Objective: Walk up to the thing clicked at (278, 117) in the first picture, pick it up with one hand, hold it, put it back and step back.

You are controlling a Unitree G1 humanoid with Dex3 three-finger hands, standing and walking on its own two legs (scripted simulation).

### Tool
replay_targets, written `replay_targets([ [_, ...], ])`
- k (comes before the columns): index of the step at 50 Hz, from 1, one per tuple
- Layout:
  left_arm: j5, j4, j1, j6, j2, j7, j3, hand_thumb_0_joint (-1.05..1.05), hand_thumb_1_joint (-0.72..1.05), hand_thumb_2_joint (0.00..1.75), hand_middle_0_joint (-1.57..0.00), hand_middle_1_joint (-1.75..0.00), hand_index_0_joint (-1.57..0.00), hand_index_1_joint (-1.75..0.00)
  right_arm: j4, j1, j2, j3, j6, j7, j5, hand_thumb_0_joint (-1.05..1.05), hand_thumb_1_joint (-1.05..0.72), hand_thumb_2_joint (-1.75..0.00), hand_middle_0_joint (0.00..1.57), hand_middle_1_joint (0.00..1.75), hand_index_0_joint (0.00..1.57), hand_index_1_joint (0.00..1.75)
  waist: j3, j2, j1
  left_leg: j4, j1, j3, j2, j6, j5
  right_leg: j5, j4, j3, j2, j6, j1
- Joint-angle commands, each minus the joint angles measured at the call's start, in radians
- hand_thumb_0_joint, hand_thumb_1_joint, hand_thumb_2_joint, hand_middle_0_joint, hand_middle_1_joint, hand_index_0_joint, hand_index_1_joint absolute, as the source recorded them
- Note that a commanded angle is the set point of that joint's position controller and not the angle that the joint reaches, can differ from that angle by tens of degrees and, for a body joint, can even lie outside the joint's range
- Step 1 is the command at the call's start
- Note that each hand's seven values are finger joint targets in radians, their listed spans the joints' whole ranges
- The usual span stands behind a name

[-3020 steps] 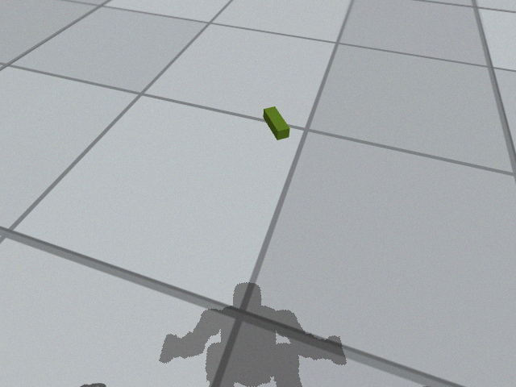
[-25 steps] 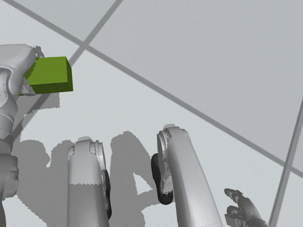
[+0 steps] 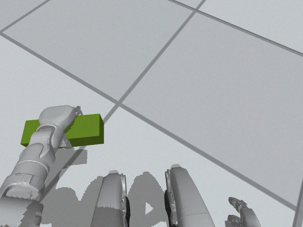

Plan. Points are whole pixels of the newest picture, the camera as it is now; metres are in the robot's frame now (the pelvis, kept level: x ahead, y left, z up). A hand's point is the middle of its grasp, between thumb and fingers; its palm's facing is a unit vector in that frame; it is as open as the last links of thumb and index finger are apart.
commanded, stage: lift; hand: left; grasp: from above
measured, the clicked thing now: (66, 132) +0.39 +0.24 -0.11
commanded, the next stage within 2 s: hold in 0.60 s
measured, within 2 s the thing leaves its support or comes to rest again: neither
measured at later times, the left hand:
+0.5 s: hand (56, 116) +0.38 +0.21 +0.03, palm faces -0.45 -0.06 -0.89, open 10.5 cm
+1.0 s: hand (40, 102) +0.39 +0.23 +0.08, palm faces -0.47 -0.04 -0.88, open 10.5 cm
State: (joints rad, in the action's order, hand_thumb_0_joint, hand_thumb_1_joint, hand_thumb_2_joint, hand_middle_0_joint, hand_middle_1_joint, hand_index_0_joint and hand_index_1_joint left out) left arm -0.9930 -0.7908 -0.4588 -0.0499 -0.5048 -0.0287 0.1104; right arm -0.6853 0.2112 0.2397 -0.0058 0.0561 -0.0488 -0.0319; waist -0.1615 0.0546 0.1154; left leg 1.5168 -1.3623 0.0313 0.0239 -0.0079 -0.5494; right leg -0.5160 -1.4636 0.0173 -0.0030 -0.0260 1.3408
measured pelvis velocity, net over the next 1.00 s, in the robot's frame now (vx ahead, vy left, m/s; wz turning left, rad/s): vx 0.08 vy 0.01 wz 0.00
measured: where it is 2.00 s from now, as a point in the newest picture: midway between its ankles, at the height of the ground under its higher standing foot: (149, 223)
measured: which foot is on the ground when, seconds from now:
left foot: down 0.00-1.00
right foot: down 0.00-1.00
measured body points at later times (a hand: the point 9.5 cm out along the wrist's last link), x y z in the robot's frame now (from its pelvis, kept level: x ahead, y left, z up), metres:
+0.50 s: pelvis +0.04 +0.00 +0.11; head +0.11 +0.00 +0.56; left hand +0.40 +0.21 +0.08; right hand +0.12 -0.28 -0.01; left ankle +0.08 +0.11 -0.56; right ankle +0.09 -0.14 -0.56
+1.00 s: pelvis +0.08 +0.01 +0.15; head +0.12 +0.00 +0.60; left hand +0.41 +0.23 +0.13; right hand +0.18 -0.26 +0.03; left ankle +0.08 +0.11 -0.56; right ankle +0.09 -0.14 -0.56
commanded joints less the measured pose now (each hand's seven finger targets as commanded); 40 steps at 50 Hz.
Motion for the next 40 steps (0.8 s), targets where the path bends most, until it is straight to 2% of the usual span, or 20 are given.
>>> replay_targets([
  [1,0.012,0.202,-0.349,0.001,-0.237,-0.077,-0.087,0.00,0.66,0.87,-0.93,-0.88,-0.97,-0.84,0.067,0.066,0.155,0.062,-0.051,-0.027,-0.009,0.00,-0.89,-0.90,0.20,0.30,0.20,0.30,-0.376,0.047,0.004,-0.369,0.400,0.014,-0.029,-0.020,-0.029,-0.005,0.348,-0.011,0.037,0.040,-0.341],
  [2,0.015,0.159,-0.317,0.003,-0.218,-0.083,-0.081,0.00,0.64,0.86,-0.91,-0.89,-0.95,-0.85,0.060,0.062,0.152,0.063,-0.059,-0.028,-0.009,0.00,-0.89,-0.90,0.20,0.30,0.20,0.30,-0.342,0.028,0.000,-0.384,0.404,0.009,-0.031,-0.021,-0.031,-0.018,0.378,-0.019,0.039,0.040,-0.360],
  [4,0.016,0.158,-0.312,0.001,-0.197,-0.098,-0.067,0.00,0.63,0.86,-0.90,-0.89,-0.94,-0.85,0.051,0.061,0.148,0.067,-0.075,-0.029,-0.010,0.00,-0.89,-0.90,0.20,0.30,0.20,0.30,-0.314,0.021,-0.005,-0.418,0.425,0.001,-0.034,-0.020,-0.034,-0.034,0.431,-0.033,0.037,0.039,-0.401],
  [5,0.012,0.155,-0.327,0.000,-0.172,-0.103,-0.051,0.00,0.64,0.86,-0.89,-0.90,-0.94,-0.86,0.046,0.069,0.148,0.068,-0.085,-0.030,-0.009,0.00,-0.89,-0.90,0.20,0.30,0.20,0.30,-0.311,0.043,0.004,-0.439,0.454,0.006,-0.031,-0.016,-0.028,-0.015,0.438,-0.031,0.039,0.039,-0.408],
  [7,0.000,0.146,-0.322,-0.001,-0.179,-0.119,-0.050,0.00,0.63,0.84,-0.88,-0.90,-0.93,-0.85,0.039,0.066,0.151,0.077,-0.095,-0.030,-0.011,0.00,-0.89,-0.90,0.20,0.30,0.20,0.30,-0.319,0.038,-0.011,-0.474,0.513,0.003,-0.032,-0.014,0.003,0.012,0.473,-0.029,0.039,0.040,-0.452],
  [8,-0.005,0.139,-0.304,-0.001,-0.202,-0.128,-0.070,0.00,0.62,0.85,-0.88,-0.89,-0.92,-0.85,0.037,0.066,0.155,0.081,-0.099,-0.030,-0.011,0.00,-0.89,-0.90,0.20,0.30,0.20,0.30,-0.319,0.041,-0.021,-0.492,0.533,-0.002,-0.032,-0.014,0.019,0.027,0.490,-0.029,0.039,0.038,-0.478],
  [10,-0.014,0.156,-0.344,-0.004,-0.157,-0.140,-0.036,0.00,0.65,0.88,-0.90,-0.92,-0.94,-0.88,0.031,0.071,0.152,0.080,-0.107,-0.028,-0.009,0.00,-0.89,-0.90,0.20,0.30,0.20,0.30,-0.319,0.062,-0.015,-0.531,0.593,-0.001,-0.029,-0.009,0.045,0.066,0.509,-0.023,0.038,0.039,-0.500],
  [12,-0.027,0.137,-0.330,0.005,-0.166,-0.157,-0.041,0.00,0.65,0.90,-0.89,-0.95,-0.94,-0.91,0.019,0.082,0.156,0.084,-0.110,-0.029,-0.009,0.00,-0.89,-0.90,0.20,0.30,0.20,0.30,-0.317,0.055,-0.016,-0.551,0.647,-0.009,-0.028,-0.006,0.100,0.106,0.544,-0.022,0.040,0.039,-0.535],
  [14,-0.017,0.169,-0.355,0.013,-0.156,-0.170,-0.031,0.00,0.65,0.92,-0.89,-0.97,-0.93,-0.93,0.019,0.080,0.154,0.086,-0.113,-0.027,-0.008,0.00,-0.89,-0.89,0.20,0.30,0.20,0.30,-0.329,0.050,-0.025,-0.574,0.683,-0.018,-0.034,-0.006,0.152,0.150,0.581,-0.025,0.039,0.037,-0.600],
  [15,-0.021,0.125,-0.311,0.026,-0.154,-0.175,-0.033,0.00,0.64,0.94,-0.88,-0.98,-0.92,-0.93,0.012,0.088,0.157,0.085,-0.110,-0.025,-0.006,0.00,-0.89,-0.89,0.20,0.30,0.20,0.30,-0.308,0.030,-0.023,-0.593,0.696,-0.016,-0.031,-0.005,0.166,0.162,0.596,-0.023,0.039,0.037,-0.611],
  [19,-0.021,0.127,-0.307,0.054,-0.156,-0.188,-0.034,0.00,0.66,0.97,-0.90,-0.99,-0.94,-0.95,0.006,0.085,0.159,0.088,-0.105,-0.021,-0.005,0.00,-0.89,-0.89,0.20,0.30,0.20,0.30,-0.299,0.006,-0.034,-0.639,0.753,-0.024,-0.034,-0.006,0.247,0.248,0.650,-0.030,0.037,0.030,-0.704],
  [27,-0.014,0.110,-0.251,0.073,-0.108,-0.155,-0.010,0.00,0.64,0.97,-0.88,-1.00,-0.93,-0.95,0.015,0.068,0.151,0.096,-0.096,-0.016,-0.005,0.00,-0.89,-0.89,0.20,0.30,0.20,0.30,-0.259,0.018,-0.057,-0.747,0.874,-0.022,-0.035,0.000,0.339,0.322,0.733,-0.024,0.037,0.033,-0.803],
  [31,0.000,0.120,-0.222,0.065,-0.082,-0.126,0.004,0.00,0.64,0.95,-0.89,-0.99,-0.93,-0.94,0.022,0.068,0.151,0.097,-0.093,-0.013,-0.006,0.00,-0.89,-0.89,0.20,0.30,0.20,0.30,-0.222,0.003,-0.050,-0.790,0.915,-0.019,-0.032,0.004,0.369,0.337,0.766,-0.014,0.041,0.036,-0.818],
  [34,-0.004,0.153,-0.217,0.054,-0.097,-0.117,-0.003,0.00,0.63,0.97,-0.88,-1.00,-0.93,-0.95,0.030,0.066,0.155,0.102,-0.088,-0.013,-0.007,0.00,-0.89,-0.89,0.20,0.30,0.20,0.30,-0.250,0.021,-0.064,-0.817,0.985,-0.018,-0.027,0.011,0.427,0.370,0.779,-0.006,0.044,0.040,-0.841],
  [37,-0.012,0.197,-0.233,0.046,-0.101,-0.118,-0.007,0.00,0.57,0.91,-0.82,-0.99,-0.87,-0.94,0.029,0.064,0.156,0.104,-0.084,-0.013,-0.005,0.00,-0.89,-0.89,0.20,0.30,0.20,0.30,-0.264,0.027,-0.056,-0.827,1.034,-0.016,-0.025,0.016,0.510,0.428,0.786,-0.003,0.046,0.040,-0.870],
  [40,-0.023,0.224,-0.244,0.034,-0.120,-0.115,-0.014,0.00,0.54,0.93,-0.82,-0.96,-0.87,-0.92,0.023,0.067,0.162,0.109,-0.082,-0.013,-0.005,0.00,-0.89,-0.89,0.20,0.30,0.20,0.30,-0.254,0.034,-0.055,-0.845,1.077,-0.010,-0.020,0.021,0.566,0.447,0.800,0.005,0.047,0.041,-0.869],
])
